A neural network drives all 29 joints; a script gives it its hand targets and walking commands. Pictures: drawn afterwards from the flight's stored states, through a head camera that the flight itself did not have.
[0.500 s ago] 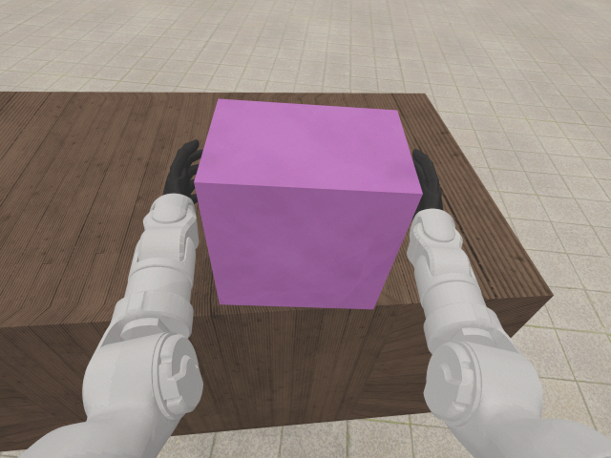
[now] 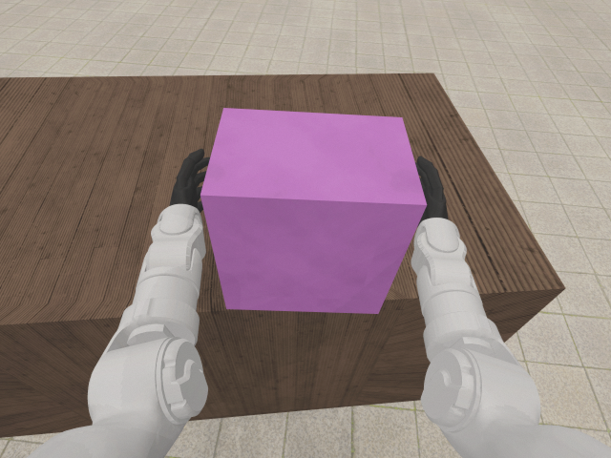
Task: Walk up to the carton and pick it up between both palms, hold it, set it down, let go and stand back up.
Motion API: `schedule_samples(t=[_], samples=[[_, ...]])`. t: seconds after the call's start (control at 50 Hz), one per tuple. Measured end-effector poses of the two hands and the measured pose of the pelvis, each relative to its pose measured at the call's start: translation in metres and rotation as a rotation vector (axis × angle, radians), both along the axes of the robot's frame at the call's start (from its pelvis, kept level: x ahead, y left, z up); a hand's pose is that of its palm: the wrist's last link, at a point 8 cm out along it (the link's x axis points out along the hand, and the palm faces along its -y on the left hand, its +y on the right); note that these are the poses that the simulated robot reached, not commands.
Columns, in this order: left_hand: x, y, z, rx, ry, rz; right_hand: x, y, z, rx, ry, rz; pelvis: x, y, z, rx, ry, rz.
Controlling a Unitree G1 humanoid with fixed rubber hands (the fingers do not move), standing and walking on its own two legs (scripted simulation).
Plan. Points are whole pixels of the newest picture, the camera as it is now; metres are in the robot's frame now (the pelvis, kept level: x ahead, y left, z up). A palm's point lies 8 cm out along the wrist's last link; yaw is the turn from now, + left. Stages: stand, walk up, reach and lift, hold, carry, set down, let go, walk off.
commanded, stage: set down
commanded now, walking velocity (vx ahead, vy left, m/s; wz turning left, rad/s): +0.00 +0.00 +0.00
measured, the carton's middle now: (308, 220) +0.42 +0.00 +0.06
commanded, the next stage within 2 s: none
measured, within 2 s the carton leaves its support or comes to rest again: rests again in 0.18 s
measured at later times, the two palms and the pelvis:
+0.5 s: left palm (187, 217) +0.41 +0.17 +0.08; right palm (425, 222) +0.40 -0.16 +0.08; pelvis +0.00 +0.00 +0.00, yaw -1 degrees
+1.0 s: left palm (187, 218) +0.41 +0.17 +0.08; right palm (425, 224) +0.39 -0.16 +0.08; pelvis +0.00 +0.00 +0.00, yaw -1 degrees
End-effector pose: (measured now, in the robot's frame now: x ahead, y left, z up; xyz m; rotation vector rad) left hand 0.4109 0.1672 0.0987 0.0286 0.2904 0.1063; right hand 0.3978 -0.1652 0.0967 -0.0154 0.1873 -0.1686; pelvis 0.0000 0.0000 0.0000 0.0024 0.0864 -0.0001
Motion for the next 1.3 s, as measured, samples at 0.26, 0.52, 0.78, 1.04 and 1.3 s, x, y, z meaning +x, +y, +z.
schedule_samples(t=[0.26, 0.52, 0.78, 1.04, 1.3], samples=[[0.001, 0.000, -0.011, 0.004, 0.006, -0.002, 0.000, 0.000, -0.012, -0.002, 0.005, -0.002, 0.000, 0.002, 0.000, 0.000, 0.026, -0.006], [-0.004, 0.002, -0.018, -0.004, 0.007, 0.007, -0.001, 0.002, -0.014, -0.004, 0.002, 0.007, -0.002, 0.002, 0.000, -0.001, 0.027, -0.009], [-0.004, 0.003, -0.020, -0.012, -0.001, 0.002, -0.003, 0.003, -0.015, -0.007, -0.008, 0.000, -0.002, 0.003, 0.000, 0.001, 0.019, -0.010], [-0.004, 0.003, -0.020, -0.006, 0.000, 0.000, -0.003, 0.003, -0.015, -0.003, -0.011, 0.001, -0.004, 0.005, 0.000, 0.000, 0.012, -0.020], [-0.003, 0.003, -0.021, -0.009, -0.006, 0.001, -0.003, 0.003, -0.015, -0.009, -0.007, 0.004, -0.008, 0.005, -0.001, -0.001, 0.021, -0.024]])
